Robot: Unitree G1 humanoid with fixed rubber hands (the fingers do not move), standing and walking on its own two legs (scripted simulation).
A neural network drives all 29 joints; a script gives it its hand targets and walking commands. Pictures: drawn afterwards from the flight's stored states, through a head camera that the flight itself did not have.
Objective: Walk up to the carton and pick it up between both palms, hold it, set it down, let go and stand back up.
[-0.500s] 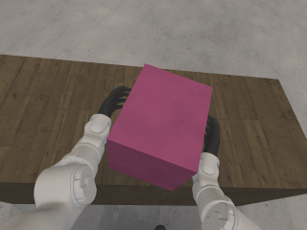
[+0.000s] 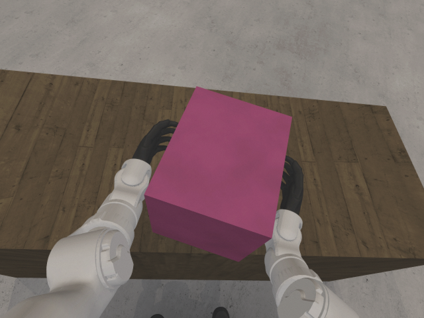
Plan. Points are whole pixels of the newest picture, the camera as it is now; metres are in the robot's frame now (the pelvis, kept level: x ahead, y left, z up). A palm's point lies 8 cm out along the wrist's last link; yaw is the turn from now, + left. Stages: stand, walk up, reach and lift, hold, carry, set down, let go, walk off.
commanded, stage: set down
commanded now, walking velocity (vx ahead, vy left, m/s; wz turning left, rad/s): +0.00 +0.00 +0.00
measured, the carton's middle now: (218, 177) +0.41 -0.04 -0.05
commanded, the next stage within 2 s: none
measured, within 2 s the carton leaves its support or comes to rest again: neither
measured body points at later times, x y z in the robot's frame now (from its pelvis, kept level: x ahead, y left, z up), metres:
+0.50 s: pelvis +0.00 +0.00 +0.00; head +0.11 +0.04 +0.43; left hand +0.45 +0.10 -0.01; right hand +0.35 -0.18 -0.01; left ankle +0.01 +0.11 -0.74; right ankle +0.02 -0.14 -0.74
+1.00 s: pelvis +0.00 +0.02 -0.04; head +0.10 +0.04 +0.40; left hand +0.47 +0.10 -0.02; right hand +0.36 -0.20 -0.05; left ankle +0.01 +0.11 -0.74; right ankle +0.02 -0.14 -0.74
